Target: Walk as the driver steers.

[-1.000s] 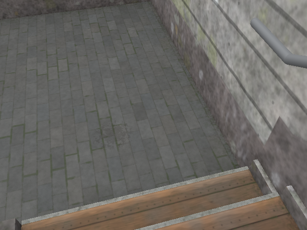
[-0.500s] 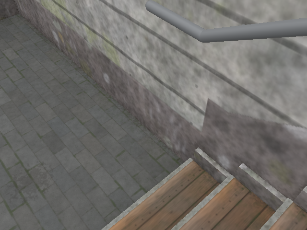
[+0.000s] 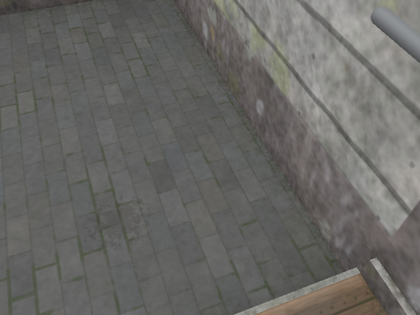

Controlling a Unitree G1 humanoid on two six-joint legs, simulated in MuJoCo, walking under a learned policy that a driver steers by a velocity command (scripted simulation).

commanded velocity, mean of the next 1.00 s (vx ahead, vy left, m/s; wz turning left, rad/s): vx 0.01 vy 0.00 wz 0.54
